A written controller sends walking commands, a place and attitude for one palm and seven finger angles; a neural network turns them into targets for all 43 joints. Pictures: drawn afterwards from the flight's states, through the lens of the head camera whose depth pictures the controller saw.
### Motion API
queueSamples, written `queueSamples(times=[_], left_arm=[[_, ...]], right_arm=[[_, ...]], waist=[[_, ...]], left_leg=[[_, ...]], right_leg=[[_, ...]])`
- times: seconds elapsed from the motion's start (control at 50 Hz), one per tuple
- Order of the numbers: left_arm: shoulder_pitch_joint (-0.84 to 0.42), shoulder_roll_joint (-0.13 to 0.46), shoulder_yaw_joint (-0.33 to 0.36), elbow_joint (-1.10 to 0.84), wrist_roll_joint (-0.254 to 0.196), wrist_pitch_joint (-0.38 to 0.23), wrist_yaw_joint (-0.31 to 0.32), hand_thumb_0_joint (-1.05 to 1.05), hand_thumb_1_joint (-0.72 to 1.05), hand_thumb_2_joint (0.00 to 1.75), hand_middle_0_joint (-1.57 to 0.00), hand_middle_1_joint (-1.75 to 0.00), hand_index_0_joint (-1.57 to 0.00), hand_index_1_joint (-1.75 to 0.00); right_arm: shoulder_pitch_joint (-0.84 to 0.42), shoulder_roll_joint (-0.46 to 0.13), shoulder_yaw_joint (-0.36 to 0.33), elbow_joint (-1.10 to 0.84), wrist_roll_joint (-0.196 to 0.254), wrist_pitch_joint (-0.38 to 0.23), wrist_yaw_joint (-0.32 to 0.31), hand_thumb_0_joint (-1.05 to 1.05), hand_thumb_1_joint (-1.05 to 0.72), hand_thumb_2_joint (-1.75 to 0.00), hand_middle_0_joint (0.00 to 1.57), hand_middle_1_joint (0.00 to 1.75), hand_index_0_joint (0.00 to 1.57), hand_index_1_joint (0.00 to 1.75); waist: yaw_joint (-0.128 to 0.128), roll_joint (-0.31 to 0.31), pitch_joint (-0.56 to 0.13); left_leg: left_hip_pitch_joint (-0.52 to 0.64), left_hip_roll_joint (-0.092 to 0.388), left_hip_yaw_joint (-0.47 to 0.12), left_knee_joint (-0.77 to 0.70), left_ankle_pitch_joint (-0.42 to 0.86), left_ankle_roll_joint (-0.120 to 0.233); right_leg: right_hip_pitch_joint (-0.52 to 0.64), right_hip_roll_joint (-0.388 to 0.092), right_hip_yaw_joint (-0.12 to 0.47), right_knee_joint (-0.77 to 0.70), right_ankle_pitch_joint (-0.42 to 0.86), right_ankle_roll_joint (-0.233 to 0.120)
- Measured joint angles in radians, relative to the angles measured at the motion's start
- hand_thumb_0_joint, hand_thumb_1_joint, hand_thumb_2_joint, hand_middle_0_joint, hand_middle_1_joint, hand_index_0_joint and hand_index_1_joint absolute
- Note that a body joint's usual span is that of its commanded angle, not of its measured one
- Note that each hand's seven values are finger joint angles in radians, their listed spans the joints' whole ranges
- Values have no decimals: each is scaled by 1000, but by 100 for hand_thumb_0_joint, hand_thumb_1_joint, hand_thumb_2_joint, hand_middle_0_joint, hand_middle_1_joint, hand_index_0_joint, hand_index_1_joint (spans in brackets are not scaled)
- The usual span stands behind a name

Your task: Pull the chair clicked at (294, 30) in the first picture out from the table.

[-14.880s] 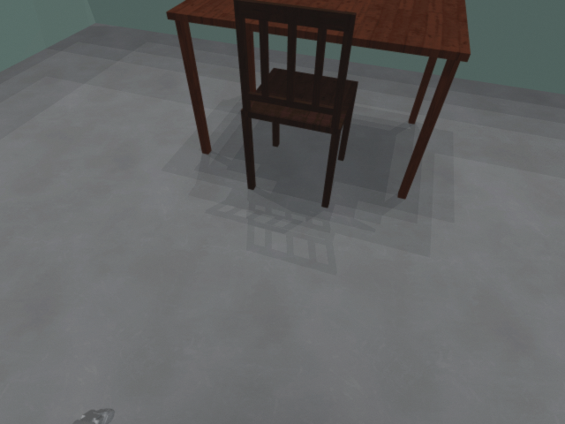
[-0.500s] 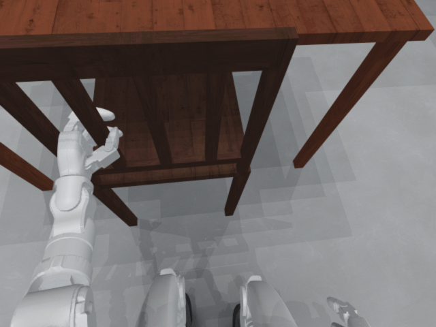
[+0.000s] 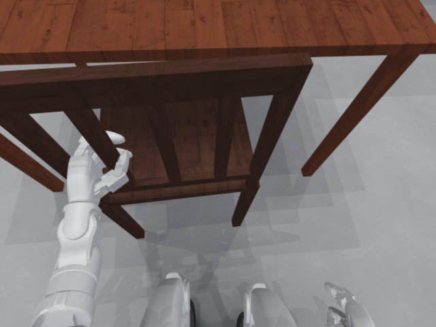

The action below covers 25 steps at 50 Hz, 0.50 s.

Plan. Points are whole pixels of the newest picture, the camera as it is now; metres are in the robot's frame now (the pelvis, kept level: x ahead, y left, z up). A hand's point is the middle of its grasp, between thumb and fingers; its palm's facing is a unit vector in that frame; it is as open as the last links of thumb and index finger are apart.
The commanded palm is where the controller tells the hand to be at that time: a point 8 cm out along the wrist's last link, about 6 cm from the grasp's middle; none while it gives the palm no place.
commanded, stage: step backward, pulling the chair out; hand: left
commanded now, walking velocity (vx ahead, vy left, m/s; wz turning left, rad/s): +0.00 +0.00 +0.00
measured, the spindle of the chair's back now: (167, 148) +0.42 +0.10 +0.02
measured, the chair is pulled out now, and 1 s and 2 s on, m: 0.03 0.11 0.12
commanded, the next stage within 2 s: none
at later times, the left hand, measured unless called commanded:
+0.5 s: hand (125, 175) +0.36 +0.17 +0.03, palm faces +0.08 -0.98 -0.16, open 5.7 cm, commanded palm +0.33 +0.21 +0.03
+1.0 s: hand (140, 216) +0.29 +0.13 +0.03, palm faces +0.02 -0.98 -0.18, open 5.5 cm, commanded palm +0.27 +0.18 +0.03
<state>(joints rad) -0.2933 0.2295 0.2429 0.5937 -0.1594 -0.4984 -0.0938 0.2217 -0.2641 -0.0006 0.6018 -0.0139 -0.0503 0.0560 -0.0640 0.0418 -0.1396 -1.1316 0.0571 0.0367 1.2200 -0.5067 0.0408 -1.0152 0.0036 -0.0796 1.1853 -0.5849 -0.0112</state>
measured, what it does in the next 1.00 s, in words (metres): rises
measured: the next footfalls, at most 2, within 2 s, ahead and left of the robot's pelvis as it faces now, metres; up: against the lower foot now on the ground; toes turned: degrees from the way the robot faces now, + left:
none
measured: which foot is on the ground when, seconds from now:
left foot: down 0.00-1.00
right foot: down 0.00-1.00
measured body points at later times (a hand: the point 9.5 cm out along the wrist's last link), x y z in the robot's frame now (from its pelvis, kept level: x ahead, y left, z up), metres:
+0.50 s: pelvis +0.00 +0.01 +0.09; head +0.12 +0.00 +0.52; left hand +0.36 +0.22 +0.04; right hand +0.10 -0.25 -0.04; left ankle +0.03 +0.10 -0.63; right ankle -0.02 -0.12 -0.63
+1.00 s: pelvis -0.06 +0.00 +0.10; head +0.06 -0.02 +0.53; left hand +0.29 +0.18 +0.04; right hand +0.05 -0.27 -0.04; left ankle +0.03 +0.10 -0.63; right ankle -0.02 -0.12 -0.63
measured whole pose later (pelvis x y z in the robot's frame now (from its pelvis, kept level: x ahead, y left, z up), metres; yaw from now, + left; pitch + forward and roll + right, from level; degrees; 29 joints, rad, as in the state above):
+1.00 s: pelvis -0.06 +0.00 +0.10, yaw +0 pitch +4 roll -2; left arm -0.40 0.16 0.06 0.87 -0.05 -0.25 0.09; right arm 0.17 -0.26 -0.03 0.63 0.03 0.09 -0.10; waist -0.05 0.06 0.20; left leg -0.47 0.04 0.08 0.52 -0.13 0.04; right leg -0.39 0.02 -0.04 0.51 -0.19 -0.01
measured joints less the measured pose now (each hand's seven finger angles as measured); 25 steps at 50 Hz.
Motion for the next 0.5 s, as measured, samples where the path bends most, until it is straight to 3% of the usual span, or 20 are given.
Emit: queueSamples(times=[0.12,0.14,0.18,0.24,0.3,0.5], left_arm=[[-3,-2,-4,2,1,-3,-14,1,67,74,-42,-139,-40,-145],[-10,0,-7,-7,14,21,2,1,66,74,-41,-138,-40,-145],[-18,6,-33,-40,57,133,69,2,66,75,-40,-134,-40,-145],[-19,0,-76,7,73,256,151,5,66,76,-36,-125,-40,-145],[-36,-22,-86,123,51,265,177,7,67,75,-32,-115,-42,-145],[-122,-23,-123,285,89,269,159,8,65,72,-31,-109,-48,-144]], right_arm=[[-19,0,1,4,1,-4,-9,1,-90,-90,20,30,20,30],[-28,4,1,-2,13,18,-19,1,-90,-90,20,30,20,30],[-41,18,-2,-22,42,77,-55,1,-90,-90,20,30,20,30],[-37,31,7,-37,66,132,-100,1,-90,-90,20,30,20,30],[-23,38,25,-29,74,161,-124,1,-90,-90,20,30,20,30],[-28,12,-8,20,45,181,-130,0,-90,-90,20,30,20,30]], waist=[[8,0,0],[10,-4,28],[14,-2,103],[14,16,143],[16,9,146],[24,4,239]], left_leg=[[-6,-3,-7,13,-2,-3],[22,-4,-6,6,-2,-3],[127,-7,0,-53,16,-3],[284,-10,17,-204,92,0],[403,-16,39,-346,122,3],[593,-17,54,-576,238,7]], right_leg=[[-3,-3,-7,15,-7,-3],[23,-3,-5,9,-7,-3],[126,-4,0,-50,14,1],[273,1,16,-201,77,9],[384,0,35,-352,167,17],[578,10,47,-602,277,21]])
